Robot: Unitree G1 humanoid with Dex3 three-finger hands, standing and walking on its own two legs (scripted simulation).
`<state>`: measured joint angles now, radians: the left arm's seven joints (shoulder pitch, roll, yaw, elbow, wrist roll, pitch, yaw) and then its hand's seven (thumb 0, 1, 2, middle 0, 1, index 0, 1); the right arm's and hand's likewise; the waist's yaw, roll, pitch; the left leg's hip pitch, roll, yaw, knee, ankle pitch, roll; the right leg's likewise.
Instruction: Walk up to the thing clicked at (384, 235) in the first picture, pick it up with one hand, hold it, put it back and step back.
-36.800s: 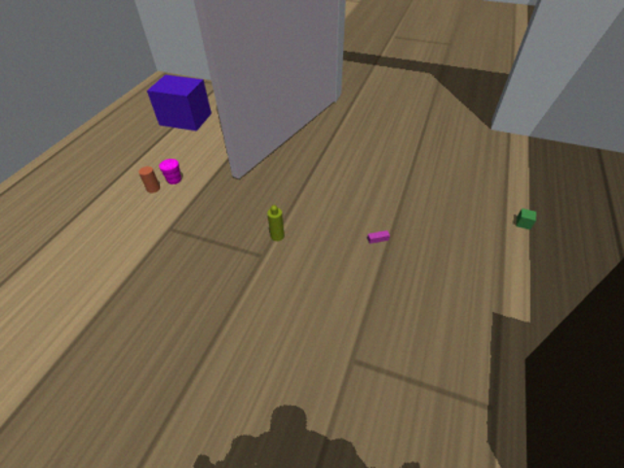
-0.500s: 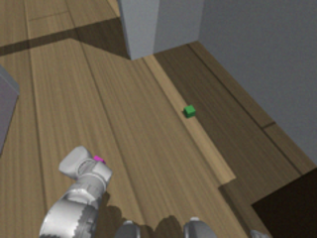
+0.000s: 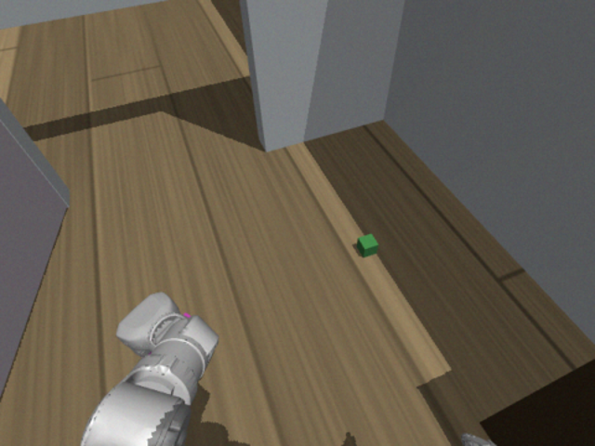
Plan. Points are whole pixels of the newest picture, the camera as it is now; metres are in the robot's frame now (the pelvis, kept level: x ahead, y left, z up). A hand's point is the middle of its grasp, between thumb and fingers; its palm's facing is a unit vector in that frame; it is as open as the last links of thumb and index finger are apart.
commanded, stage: hold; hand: left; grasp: from above
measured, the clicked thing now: (176, 341) +0.32 +0.23 -0.12
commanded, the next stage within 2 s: crouch in 1.76 s
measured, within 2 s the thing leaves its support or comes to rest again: neither
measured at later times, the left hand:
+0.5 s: hand (165, 319) +0.33 +0.23 -0.05, palm faces -0.25 -0.37 -0.90, open 7.1 cm
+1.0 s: hand (167, 319) +0.32 +0.22 -0.03, palm faces -0.23 -0.38 -0.90, open 7.2 cm
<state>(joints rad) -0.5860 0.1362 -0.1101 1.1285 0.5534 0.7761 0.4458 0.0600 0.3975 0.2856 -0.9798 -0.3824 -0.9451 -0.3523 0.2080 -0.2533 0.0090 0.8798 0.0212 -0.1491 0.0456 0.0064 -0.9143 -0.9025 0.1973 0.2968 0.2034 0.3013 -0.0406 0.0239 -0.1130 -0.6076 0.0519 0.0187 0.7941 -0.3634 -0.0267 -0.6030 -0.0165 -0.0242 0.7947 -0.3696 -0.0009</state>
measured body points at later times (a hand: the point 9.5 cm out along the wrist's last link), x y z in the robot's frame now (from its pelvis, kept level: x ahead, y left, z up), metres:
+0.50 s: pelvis +0.02 +0.01 +0.01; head +0.05 -0.01 +0.46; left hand +0.34 +0.24 +0.00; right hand +0.13 -0.24 -0.11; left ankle +0.02 +0.14 -0.70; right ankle +0.01 -0.12 -0.70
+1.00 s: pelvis +0.02 -0.01 +0.02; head +0.03 -0.03 +0.47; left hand +0.33 +0.23 +0.02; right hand +0.16 -0.24 -0.10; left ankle +0.02 +0.14 -0.70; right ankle +0.01 -0.12 -0.70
